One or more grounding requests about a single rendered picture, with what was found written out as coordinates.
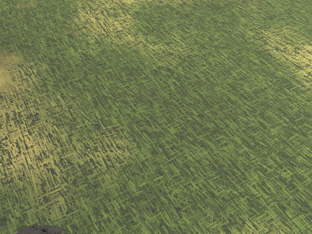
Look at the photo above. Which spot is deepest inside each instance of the left robot hand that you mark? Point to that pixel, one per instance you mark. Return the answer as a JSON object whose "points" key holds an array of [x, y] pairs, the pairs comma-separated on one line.
{"points": [[44, 229]]}

